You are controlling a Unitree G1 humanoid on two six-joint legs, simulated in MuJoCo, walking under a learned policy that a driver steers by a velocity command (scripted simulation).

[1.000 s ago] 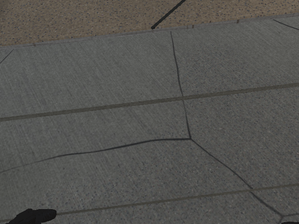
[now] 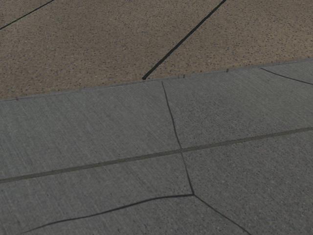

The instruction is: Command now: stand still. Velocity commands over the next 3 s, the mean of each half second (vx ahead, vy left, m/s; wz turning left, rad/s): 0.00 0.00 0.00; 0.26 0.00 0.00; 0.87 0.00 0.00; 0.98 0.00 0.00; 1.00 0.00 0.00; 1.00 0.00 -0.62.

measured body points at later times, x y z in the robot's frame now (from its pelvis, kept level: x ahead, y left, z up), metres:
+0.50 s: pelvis +0.00 +0.01 +0.00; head +0.01 +0.01 +0.45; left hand +0.05 +0.27 -0.15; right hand +0.03 -0.25 -0.15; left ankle -0.04 +0.10 -0.74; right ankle +0.01 -0.15 -0.74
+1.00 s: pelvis +0.07 -0.04 +0.00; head +0.07 -0.06 +0.45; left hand +0.18 +0.22 -0.12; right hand +0.03 -0.31 -0.15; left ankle -0.04 +0.10 -0.74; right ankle +0.10 -0.18 -0.72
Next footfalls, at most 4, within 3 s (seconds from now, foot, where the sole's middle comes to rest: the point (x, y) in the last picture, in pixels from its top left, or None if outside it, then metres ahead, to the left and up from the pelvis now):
1.04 right None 0.15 -0.18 -0.78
1.50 left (156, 203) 0.64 0.03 -0.74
2.00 right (201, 118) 1.10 -0.22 -0.71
2.50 left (155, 59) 1.56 0.03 -0.67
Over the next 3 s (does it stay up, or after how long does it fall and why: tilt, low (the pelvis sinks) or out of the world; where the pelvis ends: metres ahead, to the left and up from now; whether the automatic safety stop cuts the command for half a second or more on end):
stays up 1.74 -0.13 0.07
